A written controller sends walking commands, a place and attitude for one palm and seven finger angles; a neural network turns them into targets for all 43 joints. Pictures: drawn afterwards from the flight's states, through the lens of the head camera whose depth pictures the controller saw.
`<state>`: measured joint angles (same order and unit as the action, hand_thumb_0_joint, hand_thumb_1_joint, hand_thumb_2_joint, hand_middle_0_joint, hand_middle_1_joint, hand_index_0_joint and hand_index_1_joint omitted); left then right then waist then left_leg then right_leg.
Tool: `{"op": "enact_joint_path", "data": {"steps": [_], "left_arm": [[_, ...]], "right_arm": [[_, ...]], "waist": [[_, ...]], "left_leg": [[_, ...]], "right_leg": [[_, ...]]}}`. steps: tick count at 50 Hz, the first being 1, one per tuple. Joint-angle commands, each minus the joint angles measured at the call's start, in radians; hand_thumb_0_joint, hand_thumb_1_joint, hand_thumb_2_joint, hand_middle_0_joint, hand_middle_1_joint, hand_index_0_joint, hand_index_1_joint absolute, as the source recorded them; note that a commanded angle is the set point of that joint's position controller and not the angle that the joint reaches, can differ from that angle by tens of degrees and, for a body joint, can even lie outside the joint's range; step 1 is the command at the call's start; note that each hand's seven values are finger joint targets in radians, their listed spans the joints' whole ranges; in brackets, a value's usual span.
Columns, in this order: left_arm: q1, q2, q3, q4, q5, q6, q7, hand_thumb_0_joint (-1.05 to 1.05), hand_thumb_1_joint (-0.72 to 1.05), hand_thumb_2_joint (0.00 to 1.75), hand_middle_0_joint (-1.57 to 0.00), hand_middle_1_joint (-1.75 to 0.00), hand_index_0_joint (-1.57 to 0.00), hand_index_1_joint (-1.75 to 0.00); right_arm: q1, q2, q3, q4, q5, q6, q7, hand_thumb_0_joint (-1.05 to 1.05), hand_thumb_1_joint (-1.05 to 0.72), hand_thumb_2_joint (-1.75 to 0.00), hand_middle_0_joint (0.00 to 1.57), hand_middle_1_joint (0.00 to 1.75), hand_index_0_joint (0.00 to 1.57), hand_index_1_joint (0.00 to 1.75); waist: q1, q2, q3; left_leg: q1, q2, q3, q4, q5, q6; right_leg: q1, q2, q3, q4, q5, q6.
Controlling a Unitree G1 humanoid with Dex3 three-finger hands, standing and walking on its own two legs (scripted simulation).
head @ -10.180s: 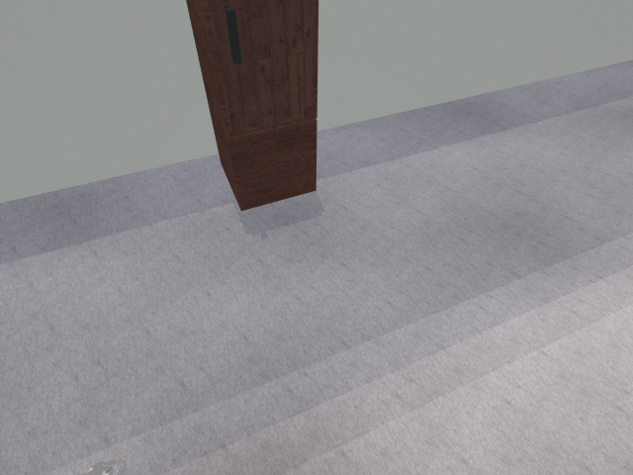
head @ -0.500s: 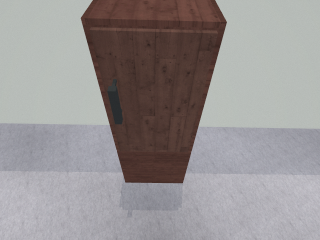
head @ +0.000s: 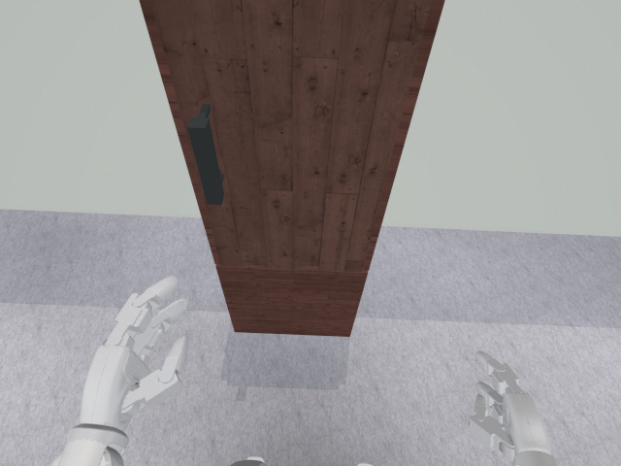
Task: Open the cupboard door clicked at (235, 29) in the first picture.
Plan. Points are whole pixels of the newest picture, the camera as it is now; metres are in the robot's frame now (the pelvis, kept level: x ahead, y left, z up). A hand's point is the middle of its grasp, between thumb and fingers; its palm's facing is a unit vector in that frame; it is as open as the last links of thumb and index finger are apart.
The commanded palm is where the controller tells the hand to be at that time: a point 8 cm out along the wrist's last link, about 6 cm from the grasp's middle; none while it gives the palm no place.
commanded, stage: raise the hand with hooked fingers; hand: left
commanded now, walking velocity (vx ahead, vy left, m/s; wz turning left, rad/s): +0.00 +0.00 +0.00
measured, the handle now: (210, 155) +0.55 +0.20 +0.08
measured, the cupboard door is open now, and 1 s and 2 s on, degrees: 0 0 0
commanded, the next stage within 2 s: move the hooked fingers beside the handle in 1.76 s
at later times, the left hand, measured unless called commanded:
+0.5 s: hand (131, 363) +0.22 +0.22 +0.05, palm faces +0.07 -0.99 -0.07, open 11.1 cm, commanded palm +0.19 +0.27 +0.05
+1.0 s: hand (72, 322) +0.25 +0.28 +0.08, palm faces +0.07 -1.00 -0.05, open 13.7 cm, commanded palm +0.23 +0.33 +0.08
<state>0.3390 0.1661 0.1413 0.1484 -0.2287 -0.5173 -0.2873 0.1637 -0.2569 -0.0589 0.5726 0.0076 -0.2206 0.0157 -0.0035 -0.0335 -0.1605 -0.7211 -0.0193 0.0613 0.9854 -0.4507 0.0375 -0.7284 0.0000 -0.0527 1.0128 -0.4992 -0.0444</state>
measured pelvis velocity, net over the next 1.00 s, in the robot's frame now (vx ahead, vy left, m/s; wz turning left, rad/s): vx -0.01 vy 0.02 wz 0.02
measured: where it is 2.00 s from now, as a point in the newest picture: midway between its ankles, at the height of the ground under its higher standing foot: outside the picture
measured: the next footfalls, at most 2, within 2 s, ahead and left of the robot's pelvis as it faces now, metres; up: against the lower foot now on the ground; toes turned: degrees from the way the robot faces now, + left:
none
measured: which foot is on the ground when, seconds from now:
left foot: down 0.00-1.00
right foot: down 0.00-1.00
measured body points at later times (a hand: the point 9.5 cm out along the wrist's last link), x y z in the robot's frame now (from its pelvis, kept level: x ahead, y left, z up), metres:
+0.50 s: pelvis -0.01 -0.02 +0.00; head +0.04 -0.03 +0.45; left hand +0.21 +0.27 +0.06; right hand +0.13 -0.26 -0.10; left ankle +0.00 +0.10 -0.68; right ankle +0.00 -0.09 -0.68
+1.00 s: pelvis -0.01 +0.02 +0.02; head +0.03 +0.04 +0.47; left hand +0.24 +0.34 +0.09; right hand +0.18 -0.21 -0.05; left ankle +0.00 +0.10 -0.68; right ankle +0.00 -0.09 -0.68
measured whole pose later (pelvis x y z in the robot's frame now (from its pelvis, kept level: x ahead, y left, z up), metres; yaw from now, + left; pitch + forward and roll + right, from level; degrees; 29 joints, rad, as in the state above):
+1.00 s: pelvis -0.01 +0.02 +0.02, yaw +1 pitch +10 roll -3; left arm 0.08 0.36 0.35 0.29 -0.34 -0.31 -0.41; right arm 0.24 -0.25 0.05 0.55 0.04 -0.21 -0.06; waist 0.01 0.02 -0.10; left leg -0.65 -0.02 0.02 0.92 -0.44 0.06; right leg -0.61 0.01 -0.09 0.85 -0.42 -0.02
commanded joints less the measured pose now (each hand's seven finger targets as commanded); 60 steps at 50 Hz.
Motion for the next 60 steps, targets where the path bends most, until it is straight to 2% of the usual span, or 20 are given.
{"op": "enact_joint_path", "data": {"steps": [1,3,4,5,6,9,11,13,16,18,22,26,29,30,38,41,50,53,57,60], "left_arm": [[0.033,0.187,0.164,-0.235,-0.081,-0.007,-0.020,0.00,0.48,0.72,-0.23,-0.57,-0.23,-0.57],[-0.027,0.235,0.217,-0.366,-0.079,-0.030,0.029,0.00,0.43,0.70,-0.23,-0.60,-0.23,-0.60],[-0.048,0.220,0.188,-0.438,-0.073,-0.053,0.041,0.00,0.41,0.69,-0.24,-0.62,-0.24,-0.62],[-0.089,0.205,0.151,-0.476,-0.064,-0.073,0.044,0.00,0.39,0.68,-0.24,-0.63,-0.24,-0.63],[-0.168,0.206,0.118,-0.499,-0.065,-0.090,0.031,0.00,0.36,0.67,-0.24,-0.64,-0.24,-0.64],[-0.155,0.210,0.095,-0.354,-0.073,-0.084,-0.044,0.00,0.29,0.64,-0.24,-0.69,-0.24,-0.69],[-0.161,0.244,0.120,-0.236,-0.100,-0.026,-0.104,0.00,0.25,0.62,-0.25,-0.72,-0.25,-0.72],[-0.135,0.302,0.196,-0.188,-0.119,0.042,-0.136,0.00,0.20,0.60,-0.25,-0.75,-0.25,-0.75],[-0.089,0.338,0.286,-0.138,-0.160,0.132,-0.136,0.00,0.13,0.57,-0.25,-0.80,-0.25,-0.80],[-0.085,0.333,0.312,-0.150,-0.165,0.132,-0.112,0.00,0.08,0.55,-0.26,-0.82,-0.26,-0.82],[-0.105,0.307,0.298,-0.132,-0.156,0.075,-0.081,0.00,-0.01,0.51,-0.27,-0.88,-0.27,-0.88],[-0.161,0.309,0.270,-0.080,-0.150,0.033,-0.102,0.00,-0.10,0.47,-0.27,-0.94,-0.27,-0.94],[-0.185,0.330,0.273,-0.102,-0.153,0.016,-0.121,0.00,-0.17,0.44,-0.28,-0.99,-0.28,-0.99],[-0.194,0.341,0.281,-0.107,-0.155,0.017,-0.119,0.00,-0.20,0.43,-0.28,-1.00,-0.28,-1.00],[-0.287,0.360,0.277,-0.117,-0.145,0.051,-0.107,0.00,-0.38,0.35,-0.29,-1.12,-0.29,-1.12],[-0.297,0.368,0.278,-0.087,-0.142,0.091,-0.109,0.00,-0.45,0.32,-0.30,-1.17,-0.30,-1.17],[-0.464,0.409,0.295,-0.047,-0.130,0.166,-0.138,0.00,-0.50,0.30,-0.30,-1.20,-0.30,-1.20],[-0.510,0.434,0.310,-0.028,-0.130,0.176,-0.155,0.00,-0.50,0.30,-0.30,-1.20,-0.30,-1.20],[-0.552,0.467,0.330,0.002,-0.132,0.189,-0.174,0.00,-0.50,0.30,-0.30,-1.20,-0.30,-1.20],[-0.597,0.488,0.344,0.047,-0.135,0.202,-0.186,0.00,-0.50,0.30,-0.30,-1.20,-0.30,-1.20]], "right_arm": [[-0.080,-0.114,-0.028,-0.255,0.021,-0.017,-0.029,0.00,-0.90,-0.90,0.20,0.30,0.20,0.30],[0.001,-0.095,-0.028,-0.241,0.018,-0.011,-0.045,0.00,-0.90,-0.90,0.20,0.30,0.20,0.30],[0.019,-0.090,-0.023,-0.237,0.017,-0.011,-0.052,0.00,-0.90,-0.90,0.20,0.30,0.20,0.30],[0.032,-0.085,-0.016,-0.221,0.014,-0.015,-0.059,0.00,-0.90,-0.90,0.20,0.30,0.20,0.30],[0.046,-0.093,-0.007,-0.204,0.008,-0.019,-0.065,0.00,-0.90,-0.90,0.20,0.30,0.20,0.30],[0.042,-0.108,0.003,-0.148,0.017,-0.043,-0.080,0.00,-0.90,-0.90,0.20,0.30,0.20,0.30],[0.035,-0.122,0.014,-0.136,0.026,-0.049,-0.089,0.00,-0.90,-0.90,0.20,0.30,0.20,0.30],[0.029,-0.125,0.016,-0.140,0.038,-0.048,-0.095,0.00,-0.90,-0.90,0.20,0.30,0.20,0.30],[0.013,-0.115,0.022,-0.160,0.041,-0.037,-0.096,0.00,-0.90,-0.90,0.20,0.30,0.20,0.30],[0.021,-0.106,0.022,-0.155,0.037,-0.037,-0.091,0.00,-0.90,-0.90,0.20,0.30,0.20,0.30],[0.029,-0.107,0.017,-0.140,0.030,-0.046,-0.083,0.00,-0.90,-0.90,0.20,0.30,0.20,0.30],[0.049,-0.131,0.012,-0.134,0.034,-0.058,-0.084,0.00,-0.90,-0.90,0.20,0.30,0.20,0.30],[0.064,-0.138,0.010,-0.130,0.038,-0.068,-0.090,0.00,-0.90,-0.90,0.20,0.30,0.20,0.30],[0.067,-0.140,0.010,-0.132,0.037,-0.070,-0.091,0.00,-0.90,-0.90,0.20,0.30,0.20,0.30],[0.078,-0.153,0.020,-0.132,0.036,-0.070,-0.093,0.00,-0.90,-0.90,0.20,0.30,0.20,0.30],[0.085,-0.160,0.026,-0.142,0.035,-0.062,-0.089,0.00,-0.90,-0.90,0.20,0.30,0.20,0.30],[0.083,-0.165,0.036,-0.151,0.037,-0.036,-0.097,0.00,-0.90,-0.90,0.20,0.30,0.20,0.30],[0.086,-0.166,0.040,-0.145,0.037,-0.032,-0.099,0.00,-0.90,-0.90,0.20,0.30,0.20,0.30],[0.094,-0.170,0.042,-0.136,0.034,-0.028,-0.100,0.00,-0.90,-0.90,0.20,0.30,0.20,0.30],[0.094,-0.174,0.041,-0.130,0.036,-0.022,-0.104,0.00,-0.90,-0.90,0.20,0.30,0.20,0.30]], "waist": [[0.060,0.057,-0.135],[0.036,0.100,-0.211],[0.016,0.126,-0.238],[-0.010,0.150,-0.230],[-0.052,0.111,-0.220],[-0.078,0.113,-0.144],[-0.072,0.077,-0.120],[-0.032,0.051,-0.183],[0.022,0.025,-0.212],[0.029,0.004,-0.221],[0.018,-0.021,-0.157],[-0.001,-0.032,-0.109],[0.006,0.053,-0.146],[0.008,0.052,-0.151],[0.004,0.151,-0.157],[0.005,0.139,-0.125],[-0.002,0.119,-0.144],[0.005,0.167,-0.155],[0.007,0.169,-0.169],[0.003,0.153,-0.143]], "left_leg": [[-0.075,-0.023,-0.036,-0.021,0.102,-0.025],[-0.039,0.000,-0.054,0.009,0.154,-0.014],[-0.011,0.007,-0.060,0.021,0.196,-0.008],[0.009,0.014,-0.067,0.030,0.222,-0.006],[-0.004,0.021,-0.084,0.054,0.221,-0.002],[-0.056,0.028,-0.093,0.082,0.180,-0.001],[-0.096,0.025,-0.097,0.085,0.153,0.001],[-0.111,0.020,-0.090,0.065,0.148,-0.001],[-0.095,0.014,-0.094,0.019,0.183,-0.007],[-0.083,0.013,-0.093,-0.009,0.208,-0.011],[-0.061,0.014,-0.093,-0.057,0.209,-0.012],[-0.044,0.010,-0.084,-0.076,0.160,-0.004],[0.033,0.010,-0.078,-0.114,0.181,0.001],[0.052,0.012,-0.079,-0.127,0.186,0.002],[0.196,0.022,-0.106,-0.197,0.268,-0.009],[0.217,0.028,-0.124,-0.215,0.308,-0.020],[0.287,0.039,-0.155,-0.257,0.332,-0.045],[0.335,0.043,-0.165,-0.264,0.404,-0.061],[0.368,0.047,-0.172,-0.273,0.457,-0.071],[0.358,0.048,-0.175,-0.293,0.389,-0.067]], "right_leg": [[0.060,0.000,0.109,-0.125,0.071,0.014],[0.100,0.000,0.139,-0.137,0.126,0.021],[0.108,0.000,0.138,-0.130,0.204,0.025],[0.092,0.002,0.133,-0.124,0.259,0.026],[0.062,0.008,0.131,-0.111,0.275,0.032],[0.029,0.002,0.145,-0.138,0.246,0.042],[0.051,-0.002,0.170,-0.168,0.194,0.052],[0.149,-0.031,0.213,-0.216,0.168,0.071],[0.263,-0.051,0.229,-0.245,0.232,0.089],[0.303,-0.063,0.224,-0.249,0.313,0.099],[0.265,-0.050,0.189,-0.250,0.309,0.092],[0.202,-0.039,0.181,-0.278,0.156,0.081],[0.201,-0.025,0.139,-0.278,0.139,0.053],[0.199,-0.017,0.122,-0.275,0.137,0.047],[0.173,0.023,0.017,-0.231,0.260,0.018],[0.167,0.033,-0.005,-0.230,0.283,0.010],[0.164,0.036,-0.023,-0.254,0.273,0.010],[0.167,0.037,-0.023,-0.258,0.293,0.003],[0.176,0.039,-0.024,-0.270,0.307,0.003],[0.169,0.036,-0.026,-0.287,0.272,0.004]]}}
